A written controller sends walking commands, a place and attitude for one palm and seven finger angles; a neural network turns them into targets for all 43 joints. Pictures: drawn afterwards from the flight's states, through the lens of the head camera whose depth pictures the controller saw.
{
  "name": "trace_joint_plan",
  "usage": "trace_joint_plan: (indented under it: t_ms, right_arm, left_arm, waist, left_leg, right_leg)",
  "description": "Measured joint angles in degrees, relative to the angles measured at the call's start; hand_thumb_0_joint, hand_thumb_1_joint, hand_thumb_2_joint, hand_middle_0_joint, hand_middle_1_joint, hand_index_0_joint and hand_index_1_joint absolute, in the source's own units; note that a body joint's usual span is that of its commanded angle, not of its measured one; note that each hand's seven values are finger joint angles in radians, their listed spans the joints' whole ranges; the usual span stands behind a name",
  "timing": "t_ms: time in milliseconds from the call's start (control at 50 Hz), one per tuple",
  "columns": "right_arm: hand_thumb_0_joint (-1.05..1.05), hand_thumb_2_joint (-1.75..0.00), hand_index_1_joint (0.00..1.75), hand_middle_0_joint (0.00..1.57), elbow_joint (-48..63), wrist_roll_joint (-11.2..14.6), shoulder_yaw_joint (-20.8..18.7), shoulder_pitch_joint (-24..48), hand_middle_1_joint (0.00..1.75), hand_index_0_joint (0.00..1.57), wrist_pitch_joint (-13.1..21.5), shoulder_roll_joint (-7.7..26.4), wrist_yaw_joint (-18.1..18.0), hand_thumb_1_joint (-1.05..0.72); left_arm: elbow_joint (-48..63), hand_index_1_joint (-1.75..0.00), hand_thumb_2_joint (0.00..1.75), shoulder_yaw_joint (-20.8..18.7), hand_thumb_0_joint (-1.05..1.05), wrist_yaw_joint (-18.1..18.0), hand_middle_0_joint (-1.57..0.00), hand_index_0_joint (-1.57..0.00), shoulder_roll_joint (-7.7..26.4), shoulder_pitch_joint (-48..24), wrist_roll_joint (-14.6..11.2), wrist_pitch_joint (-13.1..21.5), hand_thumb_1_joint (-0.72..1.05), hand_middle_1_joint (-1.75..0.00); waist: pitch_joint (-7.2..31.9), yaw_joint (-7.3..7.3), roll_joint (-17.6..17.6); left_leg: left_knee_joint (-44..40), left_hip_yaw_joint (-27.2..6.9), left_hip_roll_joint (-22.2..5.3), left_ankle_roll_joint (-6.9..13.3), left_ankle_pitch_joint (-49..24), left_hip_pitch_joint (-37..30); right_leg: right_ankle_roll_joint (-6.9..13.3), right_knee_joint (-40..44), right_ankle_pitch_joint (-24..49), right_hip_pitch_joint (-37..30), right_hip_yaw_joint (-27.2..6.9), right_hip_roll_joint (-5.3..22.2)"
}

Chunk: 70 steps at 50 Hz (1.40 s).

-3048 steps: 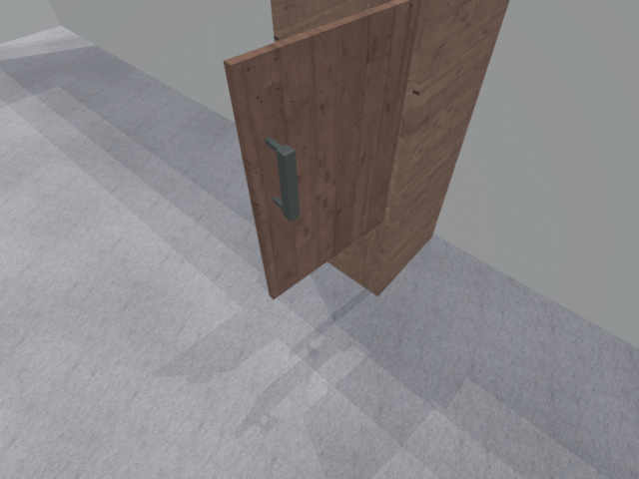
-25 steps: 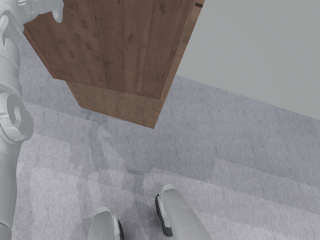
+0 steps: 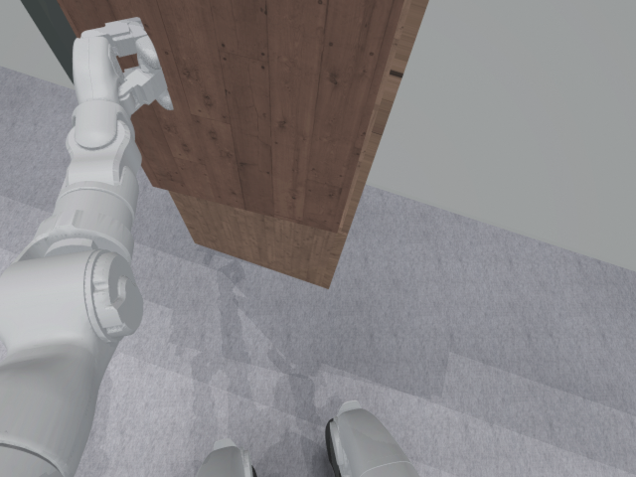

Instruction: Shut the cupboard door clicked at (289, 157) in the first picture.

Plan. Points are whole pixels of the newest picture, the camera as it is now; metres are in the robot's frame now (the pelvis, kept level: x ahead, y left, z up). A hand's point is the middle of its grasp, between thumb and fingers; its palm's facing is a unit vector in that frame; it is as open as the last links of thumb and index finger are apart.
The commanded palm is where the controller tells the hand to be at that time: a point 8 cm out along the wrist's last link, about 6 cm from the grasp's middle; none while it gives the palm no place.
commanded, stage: pull the fist back off the door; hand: left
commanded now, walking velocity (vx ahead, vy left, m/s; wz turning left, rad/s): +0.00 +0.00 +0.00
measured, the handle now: (76, 37) +0.65 +0.19 +0.10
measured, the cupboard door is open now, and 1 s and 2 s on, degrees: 5 5 5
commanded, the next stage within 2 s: draw the hand back to the body in 0.44 s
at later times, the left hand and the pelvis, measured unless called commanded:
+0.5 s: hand (158, 133) +0.49 +0.10 +0.11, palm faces -0.01 -1.00 -0.04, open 3.1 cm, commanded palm +0.47 +0.15 +0.11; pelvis -0.01 +0.00 +0.01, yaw +1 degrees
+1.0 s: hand (57, 208) +0.38 +0.16 +0.16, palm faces +0.01 -1.00 -0.04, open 3.1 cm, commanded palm +0.34 +0.21 +0.16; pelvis +0.00 +0.00 +0.04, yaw +1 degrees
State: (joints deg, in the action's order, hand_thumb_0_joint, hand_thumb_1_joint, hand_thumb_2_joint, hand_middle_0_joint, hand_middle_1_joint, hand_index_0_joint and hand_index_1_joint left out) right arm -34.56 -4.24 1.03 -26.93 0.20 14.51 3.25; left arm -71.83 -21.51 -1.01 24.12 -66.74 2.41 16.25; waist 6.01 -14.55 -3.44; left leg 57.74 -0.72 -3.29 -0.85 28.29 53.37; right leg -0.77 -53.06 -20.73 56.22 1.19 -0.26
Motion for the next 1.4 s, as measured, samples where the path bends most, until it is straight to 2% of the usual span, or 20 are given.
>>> trace_joint_plan:
  t_ms: [60,140,260,320,380,460,540,620,680,760,860,920,980,1080,1140,1220,1320,1400]
  right_arm:
    - [0.00,-0.90,0.30,0.20,-0.2,0.3,-0.5,-0.1,0.30,0.20,-0.1,0.7,-0.1,-0.91]
    - [0.00,-0.90,0.30,0.20,-0.3,1.0,-0.9,0.1,0.30,0.20,-0.7,1.4,-0.2,-0.91]
    - [0.00,-0.90,0.30,0.20,-0.7,1.5,-1.5,1.8,0.30,0.20,-0.5,1.4,-0.9,-0.91]
    - [0.00,-0.90,0.30,0.20,-1.1,1.5,-1.9,2.8,0.30,0.20,0.1,1.3,-1.1,-0.91]
    - [0.00,-0.90,0.30,0.20,-1.7,1.7,-2.0,4.1,0.30,0.20,0.1,1.0,-1.3,-0.91]
    - [0.00,-0.90,0.30,0.20,-1.9,2.1,-1.7,5.3,0.30,0.20,-0.3,0.4,-1.6,-0.91]
    - [0.00,-0.90,0.30,0.20,-1.6,2.3,-0.8,6.3,0.30,0.20,-0.2,-0.2,-1.9,-0.91]
    - [0.00,-0.90,0.30,0.20,-1.2,2.0,-0.5,6.3,0.30,0.20,0.5,-0.7,-1.9,-0.91]
    - [0.00,-0.90,0.30,0.20,-0.7,2.2,-0.6,5.5,0.30,0.20,0.0,-0.7,-1.9,-0.91]
    - [0.00,-0.90,0.30,0.20,0.3,3.5,-1.0,3.8,0.30,0.20,-1.2,-0.3,-2.4,-0.91]
    - [0.01,-0.90,0.30,0.20,0.5,5.3,-1.2,3.4,0.30,0.20,-1.2,0.0,-3.9,-0.91]
    - [0.01,-0.90,0.30,0.20,0.1,5.9,-1.3,4.5,0.30,0.20,-0.1,0.2,-4.9,-0.91]
    - [0.01,-0.90,0.30,0.20,-0.1,6.4,-1.2,6.7,0.30,0.20,1.0,0.6,-5.5,-0.91]
    - [0.01,-0.90,0.30,0.20,1.3,7.1,-0.5,10.9,0.30,0.20,2.0,1.1,-6.3,-0.91]
    - [0.01,-0.90,0.30,0.20,2.5,6.8,-0.5,13.5,0.30,0.20,1.9,0.3,-7.3,-0.91]
    - [0.01,-0.90,0.30,0.20,3.0,6.5,0.2,15.7,0.30,0.20,2.0,-0.8,-8.3,-0.91]
    - [0.01,-0.90,0.30,0.20,2.1,5.9,1.2,16.8,0.30,0.20,2.4,-1.7,-8.9,-0.91]
    - [0.01,-0.90,0.30,0.20,1.3,5.3,1.7,16.7,0.30,0.20,3.2,-1.9,-8.8,-0.90]
  left_arm:
    - [0.1,-1.50,0.90,1.0,0.02,0.4,-1.30,-1.30,-0.6,1.9,-0.8,1.9,0.89,-1.50]
    - [0.5,-1.50,0.90,2.8,0.02,1.5,-1.30,-1.30,-1.8,5.2,-2.1,2.3,0.89,-1.50]
    - [4.8,-1.50,0.90,4.3,0.02,2.2,-1.30,-1.30,-5.6,11.1,-5.1,4.4,0.90,-1.50]
    - [7.8,-1.50,0.90,5.9,0.02,1.7,-1.30,-1.30,-7.4,13.4,-5.2,6.8,0.90,-1.50]
    - [9.0,-1.50,0.90,7.2,0.02,1.3,-1.30,-1.30,-8.7,14.5,-4.7,7.6,0.90,-1.50]
    - [7.9,-1.50,0.90,8.3,0.02,0.9,-1.31,-1.30,-9.6,14.4,-4.7,6.2,0.90,-1.50]
    - [4.6,-1.50,0.90,7.8,0.02,0.0,-1.31,-1.30,-9.5,12.5,-5.0,4.7,0.90,-1.50]
    - [5.6,-1.50,0.90,7.0,0.02,-0.2,-1.31,-1.30,-9.6,12.4,-5.1,6.1,0.90,-1.50]
    - [10.4,-1.50,0.90,5.1,0.02,1.0,-1.30,-1.30,-9.9,16.5,-5.3,7.2,0.90,-1.50]
    - [17.7,-1.50,0.90,5.0,0.02,3.4,-1.30,-1.30,-9.4,25.5,-6.2,4.7,0.90,-1.50]
    - [28.4,-1.50,0.90,7.2,0.02,5.6,-1.30,-1.30,-9.7,35.9,-10.4,0.3,0.90,-1.50]
    - [34.9,-1.50,0.90,9.3,0.02,6.7,-1.30,-1.30,-10.3,40.2,-12.0,-0.3,0.90,-1.50]
    - [39.7,-1.50,0.90,11.2,0.02,8.1,-1.30,-1.30,-10.4,43.3,-12.5,-1.1,0.90,-1.50]
    - [45.0,-1.48,0.90,12.0,0.02,10.7,-1.28,-1.28,-10.1,48.8,-13.9,-6.2,0.90,-1.48]
    - [52.0,-1.43,0.90,13.3,0.02,6.3,-1.24,-1.23,-9.4,54.7,-10.3,-8.3,0.90,-1.43]
    - [60.6,-1.34,0.90,14.4,0.02,1.2,-1.16,-1.16,-9.2,61.6,-7.7,-9.9,0.89,-1.34]
    - [67.8,-1.21,0.90,13.9,0.02,-2.2,-1.04,-1.04,-8.6,67.1,-6.0,-11.4,0.89,-1.21]
    - [73.2,-1.10,0.90,13.0,0.02,-3.5,-0.93,-0.93,-8.2,71.6,-5.4,-12.0,0.89,-1.10]
  waist:
    - [0.2,0.94,0.2]
    - [0.1,2.37,0.5]
    - [-0.7,4.12,1.5]
    - [-0.6,4.77,1.5]
    - [-0.3,5.36,1.5]
    - [0.0,5.85,1.1]
    - [-0.3,5.63,1.1]
    - [-0.4,5.64,1.4]
    - [0.0,6.30,1.5]
    - [0.5,7.68,0.9]
    - [-0.5,9.98,0.8]
    - [-1.0,11.24,1.0]
    - [-1.1,12.22,1.2]
    - [-1.2,13.42,0.9]
    - [-2.3,13.88,0.7]
    - [-3.6,15.05,0.8]
    - [-5.1,16.68,1.0]
    - [-5.8,17.39,0.3]
  left_leg:
    - [-1.2,0.3,0.1,0.0,-0.3,-2.0]
    - [-2.4,0.4,0.3,0.0,-0.8,-4.1]
    - [-3.0,0.4,0.7,0.0,-1.3,-5.7]
    - [-2.6,0.2,0.9,0.0,-1.2,-5.9]
    - [-2.3,0.3,1.1,0.1,-1.0,-6.5]
    - [-2.9,0.4,1.4,0.3,-1.1,-8.0]
    - [-3.6,0.6,1.7,0.3,-1.6,-8.9]
    - [-3.7,0.9,1.7,0.3,-2.0,-8.6]
    - [-4.6,1.9,1.4,0.2,-2.0,-9.9]
    - [-7.3,2.8,0.9,0.2,-2.5,-14.1]
    - [-11.3,2.3,0.7,0.0,-3.7,-20.6]
    - [-13.0,1.5,0.8,-0.1,-4.4,-23.7]
    - [-14.1,0.9,0.9,-0.2,-4.8,-26.2]
    - [-16.4,0.9,1.4,-0.1,-5.7,-30.3]
    - [-19.2,1.3,1.8,-0.1,-6.7,-33.8]
    - [-23.0,1.1,2.0,0.1,-8.3,-37.9]
    - [-26.8,0.5,1.9,0.0,-9.8,-42.2]
    - [-29.5,0.4,2.0,0.0,-10.7,-45.1]
  right_leg:
    - [0.0,0.7,0.1,-1.8,-0.2,0.1]
    - [0.1,1.5,0.3,-3.7,-0.4,0.3]
    - [0.0,1.9,0.6,-5.3,-0.4,0.6]
    - [-0.1,1.5,0.4,-5.5,-0.2,0.9]
    - [-0.2,1.0,0.1,-6.1,-0.3,1.1]
    - [-0.3,1.3,0.0,-7.5,-0.4,1.3]
    - [-0.3,1.7,0.4,-8.2,-0.6,1.6]
    - [-0.3,1.5,0.6,-7.7,-1.0,1.6]
    - [-0.2,1.9,0.9,-8.3,-1.9,1.2]
    - [-0.2,4.2,1.4,-11.9,-2.7,0.6]
    - [0.0,8.4,2.5,-18.8,-2.1,0.4]
    - [0.2,10.4,3.0,-22.5,-1.1,0.6]
    - [0.2,11.7,3.3,-25.3,-0.5,0.8]
    - [0.1,13.3,3.6,-29.1,-0.5,1.3]
    - [-0.1,15.2,4.2,-32.3,-0.9,1.5]
    - [-0.1,18.7,5.5,-36.4,-0.5,1.7]
    - [0.0,22.9,6.9,-41.2,0.2,1.7]
    - [-0.1,25.6,7.8,-44.2,0.4,1.7]
